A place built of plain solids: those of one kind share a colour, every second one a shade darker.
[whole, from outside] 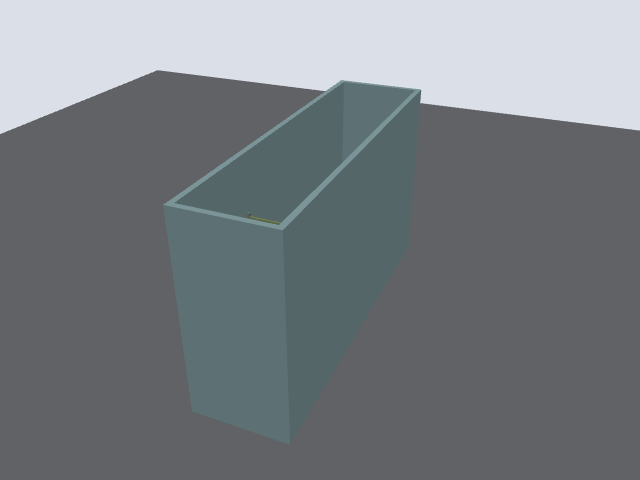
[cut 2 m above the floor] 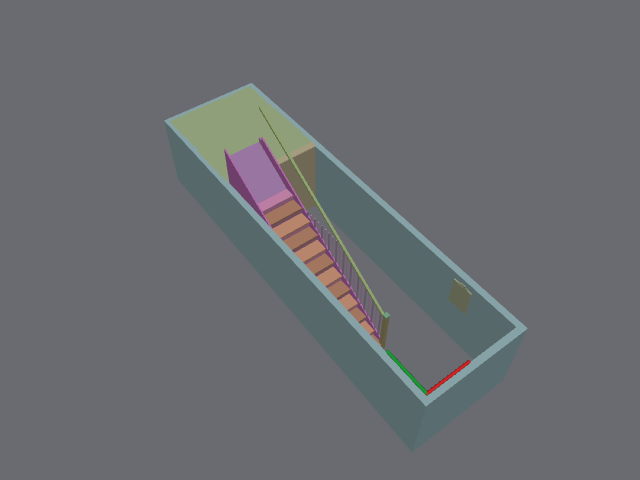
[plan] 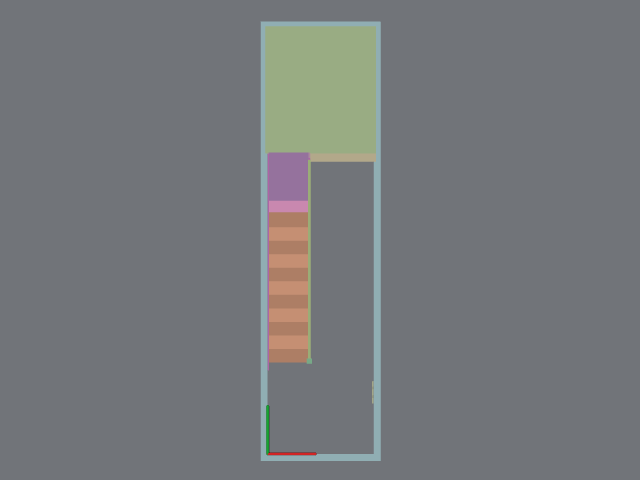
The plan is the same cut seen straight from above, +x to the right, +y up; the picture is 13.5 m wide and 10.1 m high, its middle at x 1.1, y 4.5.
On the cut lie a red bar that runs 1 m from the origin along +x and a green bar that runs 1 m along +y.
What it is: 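A row house's entrance hall, a dwelling of no particular year; the hall below, the landing 2.84 m above it, and between them a joiner's timber flight of 16 risers of about 0.178 m on goings of about 0.285 m, 0.83 m clear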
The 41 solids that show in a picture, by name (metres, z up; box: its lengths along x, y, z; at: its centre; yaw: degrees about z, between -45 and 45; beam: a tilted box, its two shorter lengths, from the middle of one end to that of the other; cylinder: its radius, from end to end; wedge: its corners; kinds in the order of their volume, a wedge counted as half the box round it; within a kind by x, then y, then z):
{
 "wall_1": {"box": [0.15, 9.25, 5.43], "at": [-0.07, 4.47, 2.67]},
 "wall_2": {"box": [2.53, 0.15, 5.43], "at": [1.11, -0.07, 2.67]},
 "wall_3": {"box": [2.53, 0.15, 5.43], "at": [1.11, 9.03, 2.67]},
 "wall_4": {"box": [0.15, 9.25, 5.43], "at": [2.31, 4.47, 2.67]},
 "upper_1": {"box": [2.33, 2.68, 2.89], "at": [1.11, 7.66, 1.4]},
 "carriage_1": {"wedge": [[0.02, 1.98, -0.05], [0.02, 1.98, 0.0], [0.02, 6.34, -0.05], [0.02, 6.34, 2.73], [0.86, 1.98, -0.05], [0.86, 1.98, 0.0], [0.86, 6.34, -0.05], [0.86, 6.34, 2.73]]},
 "upper_edge_1": {"box": [1.39, 0.17, 2.89], "at": [1.59, 6.23, 1.4]},
 "string_1": {"wedge": [[0.0, 1.75, -0.05], [0.0, 1.75, 0.13], [0.0, 6.32, -0.05], [0.0, 6.32, 2.98], [0.03, 1.75, -0.05], [0.03, 1.75, 0.13], [0.03, 6.32, -0.05], [0.03, 6.32, 2.98]]},
 "string_2": {"wedge": [[0.86, 1.95, -0.05], [0.86, 1.95, 0.26], [0.86, 6.23, -0.05], [0.86, 6.23, 2.93], [0.89, 1.95, -0.05], [0.89, 1.95, 0.26], [0.89, 6.23, -0.05], [0.89, 6.23, 2.93]]},
 "rail_1": {"wedge": [[0.85, 1.99, 1.09], [0.85, 1.99, 1.15], [0.85, 6.19, 3.72], [0.85, 6.19, 3.78], [0.9, 1.99, 1.09], [0.9, 1.99, 1.15], [0.9, 6.19, 3.72], [0.9, 6.19, 3.78]]},
 "rail_2": {"box": [1.28, 0.06, 0.05], "at": [1.55, 6.23, 3.75]},
 "riser_1": {"wedge": [[0.02, 3.95, 1.22], [0.02, 3.95, 1.38], [0.02, 4.26, 1.31], [0.02, 4.26, 1.38], [0.87, 3.95, 1.22], [0.87, 3.95, 1.38], [0.87, 4.26, 1.31], [0.87, 4.26, 1.38]]},
 "riser_2": {"wedge": [[0.02, 4.23, 1.4], [0.02, 4.23, 1.56], [0.02, 4.55, 1.49], [0.02, 4.55, 1.56], [0.87, 4.23, 1.4], [0.87, 4.23, 1.56], [0.87, 4.55, 1.49], [0.87, 4.55, 1.56]]},
 "riser_3": {"wedge": [[0.02, 4.52, 1.58], [0.02, 4.52, 1.74], [0.02, 4.83, 1.67], [0.02, 4.83, 1.74], [0.87, 4.52, 1.58], [0.87, 4.52, 1.74], [0.87, 4.83, 1.67], [0.87, 4.83, 1.74]]},
 "riser_4": {"wedge": [[0.02, 4.8, 1.76], [0.02, 4.8, 1.92], [0.02, 5.12, 1.85], [0.02, 5.12, 1.92], [0.87, 4.8, 1.75], [0.87, 4.8, 1.92], [0.87, 5.12, 1.85], [0.87, 5.12, 1.92]]},
 "riser_5": {"wedge": [[0.02, 5.09, 1.93], [0.02, 5.09, 2.09], [0.02, 5.4, 2.02], [0.02, 5.4, 2.09], [0.87, 5.09, 1.93], [0.87, 5.09, 2.09], [0.87, 5.4, 2.02], [0.87, 5.4, 2.09]]},
 "tread_1": {"wedge": [[0.02, 1.92, 0.13], [0.02, 1.92, 0.18], [0.02, 2.27, 0.13], [0.02, 2.27, 0.18], [0.87, 1.92, 0.13], [0.87, 1.92, 0.18], [0.87, 2.27, 0.13], [0.87, 2.27, 0.18]]},
 "tread_2": {"wedge": [[0.02, 2.21, 0.31], [0.02, 2.21, 0.36], [0.02, 2.55, 0.31], [0.02, 2.55, 0.36], [0.87, 2.21, 0.31], [0.87, 2.21, 0.36], [0.87, 2.55, 0.31], [0.87, 2.55, 0.36]]},
 "tread_3": {"wedge": [[0.02, 2.49, 0.48], [0.02, 2.49, 0.54], [0.02, 2.84, 0.48], [0.02, 2.84, 0.54], [0.87, 2.49, 0.48], [0.87, 2.49, 0.54], [0.87, 2.84, 0.48], [0.87, 2.84, 0.54]]},
 "tread_4": {"wedge": [[0.02, 2.78, 0.66], [0.02, 2.78, 0.72], [0.02, 3.12, 0.66], [0.02, 3.12, 0.72], [0.87, 2.78, 0.66], [0.87, 2.78, 0.72], [0.87, 3.12, 0.66], [0.87, 3.12, 0.72]]},
 "tread_5": {"wedge": [[0.02, 3.06, 0.84], [0.02, 3.06, 0.89], [0.02, 3.41, 0.84], [0.02, 3.41, 0.89], [0.87, 3.06, 0.84], [0.87, 3.06, 0.89], [0.87, 3.41, 0.84], [0.87, 3.41, 0.89]]},
 "tread_6": {"wedge": [[0.02, 3.35, 1.02], [0.02, 3.35, 1.07], [0.02, 3.69, 1.02], [0.02, 3.69, 1.07], [0.87, 3.35, 1.02], [0.87, 3.35, 1.07], [0.87, 3.69, 1.02], [0.87, 3.69, 1.07]]},
 "tread_7": {"wedge": [[0.02, 3.63, 1.2], [0.02, 3.63, 1.25], [0.02, 3.98, 1.2], [0.02, 3.98, 1.25], [0.87, 3.63, 1.2], [0.87, 3.63, 1.25], [0.87, 3.98, 1.2], [0.87, 3.98, 1.25]]},
 "tread_8": {"wedge": [[0.02, 3.92, 1.37], [0.02, 3.92, 1.43], [0.02, 4.26, 1.37], [0.02, 4.26, 1.43], [0.87, 3.92, 1.37], [0.87, 3.92, 1.43], [0.87, 4.26, 1.37], [0.87, 4.26, 1.43]]},
 "tread_9": {"wedge": [[0.02, 4.2, 1.55], [0.02, 4.2, 1.61], [0.02, 4.55, 1.55], [0.02, 4.55, 1.61], [0.87, 4.2, 1.55], [0.87, 4.2, 1.61], [0.87, 4.55, 1.55], [0.87, 4.55, 1.61]]},
 "tread_10": {"wedge": [[0.02, 4.49, 1.73], [0.02, 4.49, 1.78], [0.02, 4.83, 1.73], [0.02, 4.83, 1.79], [0.87, 4.49, 1.73], [0.87, 4.49, 1.78], [0.87, 4.83, 1.73], [0.87, 4.83, 1.78]]},
 "tread_11": {"wedge": [[0.02, 4.77, 1.91], [0.02, 4.77, 1.96], [0.02, 5.12, 1.91], [0.02, 5.12, 1.96], [0.87, 4.77, 1.91], [0.87, 4.77, 1.96], [0.87, 5.12, 1.91], [0.87, 5.12, 1.96]]},
 "newel_foot_1": {"box": [0.09, 0.09, 1.28], "at": [0.88, 1.95, 0.59]},
 "wall_mirror_1": {"box": [0.034, 0.47, 0.69], "at": [2.21, 1.29, 1.5]},
 "bal_1": {"box": [0.032, 0.032, 0.84], "at": [0.88, 2.1, 0.76]},
 "bal_2": {"box": [0.032, 0.032, 0.84], "at": [0.88, 2.23, 0.84]},
 "bal_3": {"box": [0.032, 0.032, 0.84], "at": [0.88, 2.48, 0.99]},
 "bal_4": {"box": [0.032, 0.032, 0.84], "at": [0.88, 2.6, 1.07]},
 "bal_5": {"box": [0.032, 0.032, 0.84], "at": [0.88, 2.72, 1.15]},
 "bal_6": {"box": [0.032, 0.032, 0.84], "at": [0.88, 2.85, 1.22]},
 "bal_7": {"box": [0.032, 0.032, 0.84], "at": [0.88, 2.97, 1.3]},
 "bal_8": {"box": [0.032, 0.032, 0.84], "at": [0.88, 3.1, 1.38]},
 "bal_9": {"box": [0.032, 0.032, 0.84], "at": [0.88, 3.22, 1.46]},
 "bal_10": {"box": [0.032, 0.032, 0.84], "at": [0.88, 3.34, 1.53]},
 "bal_11": {"box": [0.032, 0.032, 0.84], "at": [0.88, 3.47, 1.61]},
 "bal_12": {"box": [0.032, 0.032, 0.84], "at": [0.88, 3.59, 1.69]}
}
